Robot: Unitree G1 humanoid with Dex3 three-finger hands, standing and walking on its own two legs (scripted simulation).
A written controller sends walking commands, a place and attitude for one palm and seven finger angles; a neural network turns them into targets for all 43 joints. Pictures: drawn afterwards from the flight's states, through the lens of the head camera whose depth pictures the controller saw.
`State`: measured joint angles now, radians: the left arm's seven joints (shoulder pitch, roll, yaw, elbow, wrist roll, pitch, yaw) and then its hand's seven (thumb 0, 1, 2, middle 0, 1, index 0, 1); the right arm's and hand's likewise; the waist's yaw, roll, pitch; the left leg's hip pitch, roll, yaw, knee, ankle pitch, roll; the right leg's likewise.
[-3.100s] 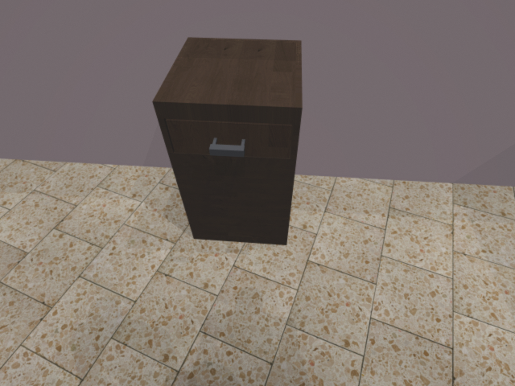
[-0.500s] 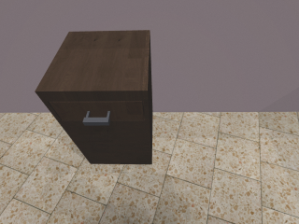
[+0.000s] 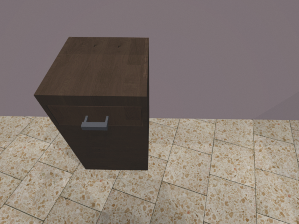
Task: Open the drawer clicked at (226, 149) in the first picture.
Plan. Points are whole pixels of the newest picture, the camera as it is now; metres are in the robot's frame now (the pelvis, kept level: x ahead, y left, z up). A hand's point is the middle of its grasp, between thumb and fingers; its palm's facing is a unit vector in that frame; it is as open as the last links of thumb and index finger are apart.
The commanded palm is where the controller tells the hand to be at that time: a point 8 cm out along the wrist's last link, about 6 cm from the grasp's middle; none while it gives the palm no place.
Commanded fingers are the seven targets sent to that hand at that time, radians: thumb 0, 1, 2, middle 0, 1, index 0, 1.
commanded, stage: look again from close up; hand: left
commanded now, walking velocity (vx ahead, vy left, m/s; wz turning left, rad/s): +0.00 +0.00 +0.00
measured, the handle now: (96, 122) +0.52 +0.26 -0.16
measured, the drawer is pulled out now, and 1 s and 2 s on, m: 0.00 0.00 0.00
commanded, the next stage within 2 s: raise the hand with hooked fingers in 0.44 s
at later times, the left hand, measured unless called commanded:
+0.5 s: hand out of the picture -0.01 +0.22 -0.17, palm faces +0.00 -0.98 -0.21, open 7.4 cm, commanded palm none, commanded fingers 0.00 0.90 0.90 -0.20 -0.30 -0.20 -0.30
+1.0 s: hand out of the picture +0.12 +0.23 -0.07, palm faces -0.11 -0.11 -0.99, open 8.8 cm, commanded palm +0.14 +0.25 -0.01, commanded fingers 0.00 0.34 0.66 -0.24 -0.66 -0.24 -0.66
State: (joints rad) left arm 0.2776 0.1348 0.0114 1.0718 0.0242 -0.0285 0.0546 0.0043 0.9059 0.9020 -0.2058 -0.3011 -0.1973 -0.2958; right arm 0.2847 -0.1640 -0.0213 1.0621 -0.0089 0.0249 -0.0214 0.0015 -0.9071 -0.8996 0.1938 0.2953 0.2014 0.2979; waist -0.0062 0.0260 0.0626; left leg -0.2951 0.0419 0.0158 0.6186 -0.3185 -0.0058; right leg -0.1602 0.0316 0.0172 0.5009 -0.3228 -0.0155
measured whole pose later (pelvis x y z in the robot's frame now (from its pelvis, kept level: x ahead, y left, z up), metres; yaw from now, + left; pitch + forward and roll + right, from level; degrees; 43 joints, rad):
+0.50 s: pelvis +0.00 +0.03 +0.00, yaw +0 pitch +0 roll +0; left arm 0.33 0.20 -0.02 1.07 0.02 0.00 0.03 0.00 0.90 0.90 -0.20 -0.30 -0.20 -0.30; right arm 0.26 -0.18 0.01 1.04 -0.01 -0.01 -0.01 0.00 -0.91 -0.90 0.20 0.30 0.20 0.30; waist 0.01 -0.02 0.02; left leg -0.25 -0.03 0.05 0.49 -0.24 0.04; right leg -0.16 -0.03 0.04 0.48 -0.32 0.04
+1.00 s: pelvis -0.02 -0.02 -0.05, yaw +0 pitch +11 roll +2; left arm 0.51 0.37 0.01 0.07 1.09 -0.15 0.45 0.00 0.55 0.76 -0.24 -0.52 -0.23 -0.52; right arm 0.07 -0.26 -0.06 0.53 -0.08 0.04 0.00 0.01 -0.90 -0.90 0.20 0.30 0.20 0.30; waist 0.11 -0.01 -0.13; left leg -0.70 0.03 0.03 0.87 -0.36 -0.02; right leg -0.64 0.02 0.00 0.94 -0.48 -0.05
